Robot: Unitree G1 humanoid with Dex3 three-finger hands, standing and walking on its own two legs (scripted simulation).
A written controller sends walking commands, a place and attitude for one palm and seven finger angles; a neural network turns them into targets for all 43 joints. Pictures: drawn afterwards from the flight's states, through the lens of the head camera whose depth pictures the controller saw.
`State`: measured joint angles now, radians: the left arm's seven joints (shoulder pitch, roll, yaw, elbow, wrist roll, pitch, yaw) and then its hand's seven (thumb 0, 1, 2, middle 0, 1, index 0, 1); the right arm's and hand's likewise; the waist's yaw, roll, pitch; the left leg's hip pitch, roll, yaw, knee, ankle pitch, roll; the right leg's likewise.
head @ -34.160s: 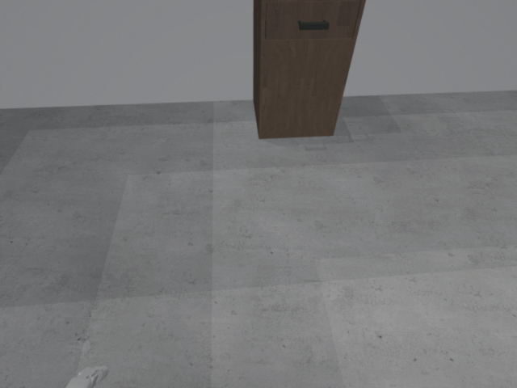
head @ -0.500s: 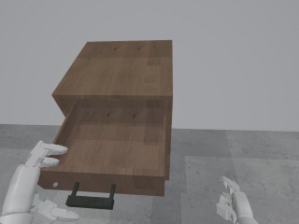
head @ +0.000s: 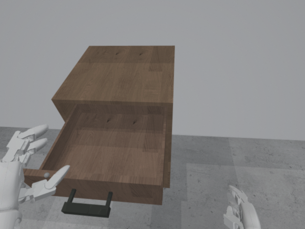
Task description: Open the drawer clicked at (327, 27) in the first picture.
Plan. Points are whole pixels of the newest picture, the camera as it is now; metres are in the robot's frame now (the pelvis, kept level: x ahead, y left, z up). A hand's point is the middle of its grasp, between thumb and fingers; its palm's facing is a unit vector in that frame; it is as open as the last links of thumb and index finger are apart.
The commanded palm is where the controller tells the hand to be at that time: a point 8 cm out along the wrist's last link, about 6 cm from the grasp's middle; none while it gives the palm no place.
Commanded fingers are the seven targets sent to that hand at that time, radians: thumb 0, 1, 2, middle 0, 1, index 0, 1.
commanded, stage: draw the hand back to the body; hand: left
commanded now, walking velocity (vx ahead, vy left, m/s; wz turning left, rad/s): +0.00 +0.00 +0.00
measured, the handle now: (89, 201) +0.21 +0.23 -0.09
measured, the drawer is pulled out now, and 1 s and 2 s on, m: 0.30 0.30 0.30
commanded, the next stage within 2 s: step back with the hand held close in 0.38 s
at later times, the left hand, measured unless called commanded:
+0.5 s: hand (44, 174) +0.18 +0.23 +0.15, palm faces +0.38 -0.82 -0.43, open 7.5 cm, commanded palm +0.13 +0.27 +0.17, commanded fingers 0.00 0.90 0.90 -0.20 -0.30 -0.20 -0.30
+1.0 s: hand (21, 185) +0.15 +0.27 +0.15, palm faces +0.29 -0.80 -0.53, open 7.4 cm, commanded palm +0.09 +0.31 +0.17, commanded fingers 0.00 0.90 0.90 -0.20 -0.30 -0.20 -0.30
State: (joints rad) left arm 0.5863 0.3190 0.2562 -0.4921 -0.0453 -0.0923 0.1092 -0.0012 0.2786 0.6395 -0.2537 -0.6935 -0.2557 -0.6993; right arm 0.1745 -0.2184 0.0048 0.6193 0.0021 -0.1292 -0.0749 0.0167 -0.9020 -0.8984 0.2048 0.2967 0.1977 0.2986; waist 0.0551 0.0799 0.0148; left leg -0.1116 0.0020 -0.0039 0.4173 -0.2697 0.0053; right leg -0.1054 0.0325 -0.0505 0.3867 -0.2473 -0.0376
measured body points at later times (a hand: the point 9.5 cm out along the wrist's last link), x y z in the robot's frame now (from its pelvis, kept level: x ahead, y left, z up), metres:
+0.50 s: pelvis +0.00 -0.01 +0.00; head -0.01 -0.04 +0.45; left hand +0.15 +0.27 +0.17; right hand +0.19 -0.22 -0.09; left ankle -0.03 +0.12 -0.74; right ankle -0.02 -0.09 -0.74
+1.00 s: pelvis -0.04 +0.03 -0.01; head +0.00 +0.04 +0.44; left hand +0.13 +0.31 +0.18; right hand +0.15 -0.21 -0.08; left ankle -0.03 +0.12 -0.74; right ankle -0.03 -0.09 -0.74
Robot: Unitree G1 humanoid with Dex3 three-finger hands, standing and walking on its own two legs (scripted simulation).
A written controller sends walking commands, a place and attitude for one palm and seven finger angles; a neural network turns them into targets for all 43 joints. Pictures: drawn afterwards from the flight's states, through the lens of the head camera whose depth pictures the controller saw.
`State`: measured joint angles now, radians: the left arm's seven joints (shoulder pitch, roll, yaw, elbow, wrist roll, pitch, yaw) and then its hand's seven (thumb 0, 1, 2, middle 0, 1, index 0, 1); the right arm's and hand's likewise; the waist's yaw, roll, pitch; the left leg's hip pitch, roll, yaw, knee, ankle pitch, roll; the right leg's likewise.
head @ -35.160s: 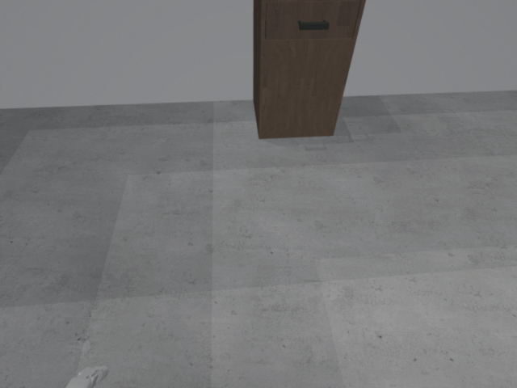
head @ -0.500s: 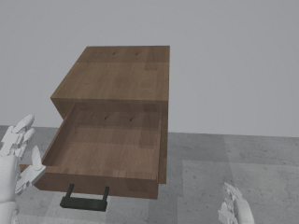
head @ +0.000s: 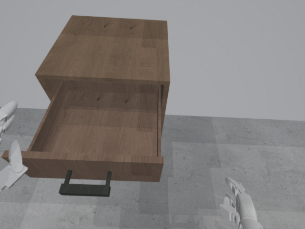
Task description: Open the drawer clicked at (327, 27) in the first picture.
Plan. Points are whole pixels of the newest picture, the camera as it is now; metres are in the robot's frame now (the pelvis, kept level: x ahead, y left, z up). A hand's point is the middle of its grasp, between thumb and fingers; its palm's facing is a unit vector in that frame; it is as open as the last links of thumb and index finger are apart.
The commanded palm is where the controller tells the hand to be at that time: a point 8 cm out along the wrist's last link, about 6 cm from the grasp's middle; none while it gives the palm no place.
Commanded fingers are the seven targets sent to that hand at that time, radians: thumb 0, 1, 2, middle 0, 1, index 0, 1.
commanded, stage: step back with the hand held close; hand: left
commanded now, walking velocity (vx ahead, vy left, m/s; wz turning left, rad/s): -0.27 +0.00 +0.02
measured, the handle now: (87, 182) +0.25 +0.20 -0.08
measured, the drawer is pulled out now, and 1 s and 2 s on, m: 0.30 0.30 0.30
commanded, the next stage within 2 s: stop stepping back and stand still in 0.96 s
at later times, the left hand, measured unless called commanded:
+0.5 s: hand (15, 227) +0.11 +0.22 +0.15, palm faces +0.28 -0.82 -0.51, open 7.4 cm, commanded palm +0.03 +0.26 +0.18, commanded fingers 0.00 0.90 0.90 -0.20 -0.30 -0.20 -0.30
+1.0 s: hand out of the picture -0.06 +0.18 +0.15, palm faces +0.32 -0.83 -0.45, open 7.4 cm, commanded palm -0.13 +0.23 +0.18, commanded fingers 0.00 0.90 0.90 -0.20 -0.30 -0.20 -0.30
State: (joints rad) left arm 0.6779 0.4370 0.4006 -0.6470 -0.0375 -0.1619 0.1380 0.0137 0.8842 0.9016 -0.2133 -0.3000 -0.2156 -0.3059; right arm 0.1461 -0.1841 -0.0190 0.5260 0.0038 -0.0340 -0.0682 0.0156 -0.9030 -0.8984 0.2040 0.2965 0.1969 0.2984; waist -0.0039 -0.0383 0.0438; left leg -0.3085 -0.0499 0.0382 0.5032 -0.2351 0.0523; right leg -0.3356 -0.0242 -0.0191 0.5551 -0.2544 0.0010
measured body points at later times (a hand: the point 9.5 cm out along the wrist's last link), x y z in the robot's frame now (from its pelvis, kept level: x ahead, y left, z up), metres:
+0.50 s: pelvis -0.10 -0.02 +0.00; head -0.04 +0.00 +0.44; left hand +0.09 +0.26 +0.18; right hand +0.08 -0.27 -0.08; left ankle -0.10 +0.11 -0.74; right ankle -0.07 -0.11 -0.73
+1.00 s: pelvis -0.25 -0.05 +0.00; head -0.21 -0.04 +0.45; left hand -0.08 +0.22 +0.17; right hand -0.07 -0.30 -0.09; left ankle -0.29 +0.06 -0.74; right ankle -0.14 -0.12 -0.73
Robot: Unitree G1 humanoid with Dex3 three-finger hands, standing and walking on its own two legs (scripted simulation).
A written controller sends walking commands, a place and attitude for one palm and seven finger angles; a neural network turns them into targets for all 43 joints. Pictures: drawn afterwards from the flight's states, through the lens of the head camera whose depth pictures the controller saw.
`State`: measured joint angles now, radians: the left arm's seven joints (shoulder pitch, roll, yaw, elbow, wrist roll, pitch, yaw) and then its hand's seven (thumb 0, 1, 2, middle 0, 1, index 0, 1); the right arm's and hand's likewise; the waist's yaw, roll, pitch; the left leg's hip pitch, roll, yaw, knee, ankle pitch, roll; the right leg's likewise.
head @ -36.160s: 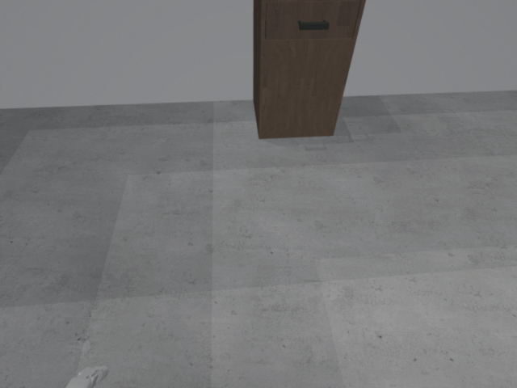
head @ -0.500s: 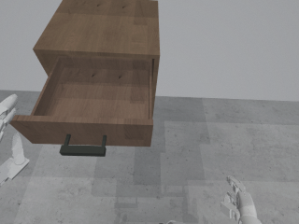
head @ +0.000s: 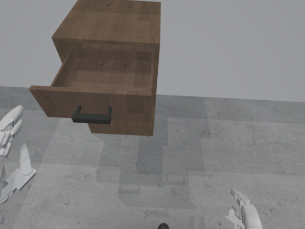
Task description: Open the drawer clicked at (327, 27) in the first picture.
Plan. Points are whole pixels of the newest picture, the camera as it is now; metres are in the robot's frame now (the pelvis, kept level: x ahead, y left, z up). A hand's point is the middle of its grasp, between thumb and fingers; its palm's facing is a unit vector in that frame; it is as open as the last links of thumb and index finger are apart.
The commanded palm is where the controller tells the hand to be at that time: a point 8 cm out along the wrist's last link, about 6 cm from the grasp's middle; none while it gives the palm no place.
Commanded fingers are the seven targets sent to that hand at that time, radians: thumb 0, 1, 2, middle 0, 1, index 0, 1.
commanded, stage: stop stepping back and stand still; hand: left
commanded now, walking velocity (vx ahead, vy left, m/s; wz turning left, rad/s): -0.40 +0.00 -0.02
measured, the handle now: (93, 113) +0.51 +0.24 -0.08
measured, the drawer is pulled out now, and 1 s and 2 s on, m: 0.30 0.30 0.30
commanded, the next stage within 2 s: let the arm hang, fingers relaxed in 0.76 s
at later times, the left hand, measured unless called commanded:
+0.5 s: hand out of the picture +0.09 +0.19 +0.16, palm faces +0.30 -0.84 -0.45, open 7.4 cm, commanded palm +0.03 +0.25 +0.18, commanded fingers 0.00 0.90 0.90 -0.20 -0.30 -0.20 -0.30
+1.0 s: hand out of the picture +0.08 +0.21 -0.03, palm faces +0.11 -0.90 -0.41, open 7.4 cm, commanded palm none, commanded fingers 0.00 0.90 0.90 -0.20 -0.30 -0.20 -0.30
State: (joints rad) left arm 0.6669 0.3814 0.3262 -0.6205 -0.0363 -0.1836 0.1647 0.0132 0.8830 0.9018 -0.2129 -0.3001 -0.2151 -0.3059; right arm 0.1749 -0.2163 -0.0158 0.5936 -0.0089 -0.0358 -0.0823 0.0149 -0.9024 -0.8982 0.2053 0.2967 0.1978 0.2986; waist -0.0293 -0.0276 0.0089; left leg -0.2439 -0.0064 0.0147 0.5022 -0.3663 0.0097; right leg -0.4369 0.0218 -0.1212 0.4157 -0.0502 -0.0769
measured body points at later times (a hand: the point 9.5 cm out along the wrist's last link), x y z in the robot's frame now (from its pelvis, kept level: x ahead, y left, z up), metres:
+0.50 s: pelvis -0.10 -0.03 +0.01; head -0.09 -0.03 +0.45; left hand +0.07 +0.24 +0.19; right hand +0.03 -0.29 -0.08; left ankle -0.10 +0.08 -0.73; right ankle -0.10 -0.12 -0.73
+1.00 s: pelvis -0.11 -0.02 +0.00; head -0.10 -0.05 +0.45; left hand +0.07 +0.25 -0.01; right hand +0.04 -0.26 -0.12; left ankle -0.10 +0.08 -0.73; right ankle -0.10 -0.12 -0.73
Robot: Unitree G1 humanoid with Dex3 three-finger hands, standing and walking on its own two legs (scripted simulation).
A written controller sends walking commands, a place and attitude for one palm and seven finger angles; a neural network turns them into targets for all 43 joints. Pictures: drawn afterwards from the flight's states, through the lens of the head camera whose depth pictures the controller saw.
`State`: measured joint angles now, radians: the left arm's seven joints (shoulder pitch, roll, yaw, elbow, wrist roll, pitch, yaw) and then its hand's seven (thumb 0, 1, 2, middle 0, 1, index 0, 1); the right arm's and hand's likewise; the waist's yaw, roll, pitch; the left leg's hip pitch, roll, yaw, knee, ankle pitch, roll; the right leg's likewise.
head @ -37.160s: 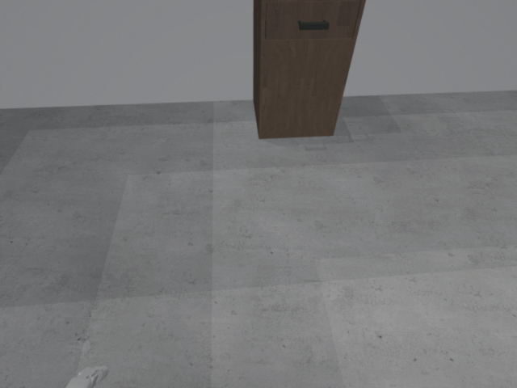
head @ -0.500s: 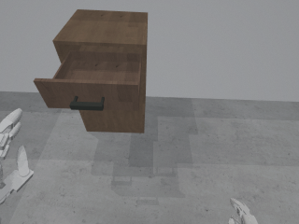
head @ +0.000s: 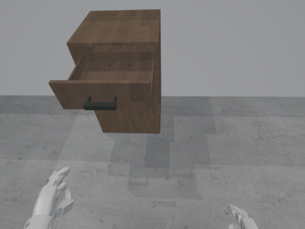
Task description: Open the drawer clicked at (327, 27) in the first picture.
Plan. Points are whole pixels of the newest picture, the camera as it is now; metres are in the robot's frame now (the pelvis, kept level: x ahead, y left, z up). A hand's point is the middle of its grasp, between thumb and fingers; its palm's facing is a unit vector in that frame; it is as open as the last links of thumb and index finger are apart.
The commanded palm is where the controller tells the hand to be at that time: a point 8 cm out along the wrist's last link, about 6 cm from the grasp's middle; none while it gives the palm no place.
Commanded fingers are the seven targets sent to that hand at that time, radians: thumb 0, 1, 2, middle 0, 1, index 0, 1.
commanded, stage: let the arm hang, fingers relaxed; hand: left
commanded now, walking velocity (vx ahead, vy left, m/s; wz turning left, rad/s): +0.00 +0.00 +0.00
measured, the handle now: (101, 102) +0.62 +0.26 -0.08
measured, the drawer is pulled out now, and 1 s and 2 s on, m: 0.30 0.30 0.30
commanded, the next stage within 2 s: look to check the result in 0.96 s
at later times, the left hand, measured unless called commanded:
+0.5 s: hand out of the picture -0.04 +0.20 -0.16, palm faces +0.00 -0.97 -0.24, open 7.3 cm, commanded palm none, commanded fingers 0.00 0.90 0.90 -0.20 -0.30 -0.20 -0.30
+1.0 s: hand out of the picture -0.01 +0.15 -0.16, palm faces +0.01 -0.99 -0.16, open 7.3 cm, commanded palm none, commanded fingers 0.00 0.90 0.90 -0.20 -0.30 -0.20 -0.30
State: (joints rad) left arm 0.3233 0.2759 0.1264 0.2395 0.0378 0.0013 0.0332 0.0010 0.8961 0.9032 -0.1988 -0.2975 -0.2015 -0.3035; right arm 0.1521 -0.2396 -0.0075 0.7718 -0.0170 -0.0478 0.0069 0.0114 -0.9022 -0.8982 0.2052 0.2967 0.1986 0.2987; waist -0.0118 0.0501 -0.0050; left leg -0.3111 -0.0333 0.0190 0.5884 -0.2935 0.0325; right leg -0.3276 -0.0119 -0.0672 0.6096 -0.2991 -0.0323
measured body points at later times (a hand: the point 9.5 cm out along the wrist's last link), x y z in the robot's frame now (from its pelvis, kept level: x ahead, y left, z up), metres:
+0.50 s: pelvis -0.01 +0.00 +0.01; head +0.01 +0.00 +0.46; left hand -0.04 +0.25 -0.14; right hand -0.03 -0.21 -0.15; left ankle +0.01 +0.10 -0.73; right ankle +0.01 -0.10 -0.73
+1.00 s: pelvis -0.01 -0.01 +0.01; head +0.01 -0.01 +0.46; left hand -0.01 +0.21 -0.15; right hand -0.04 -0.21 -0.15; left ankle +0.01 +0.10 -0.73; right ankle +0.01 -0.10 -0.73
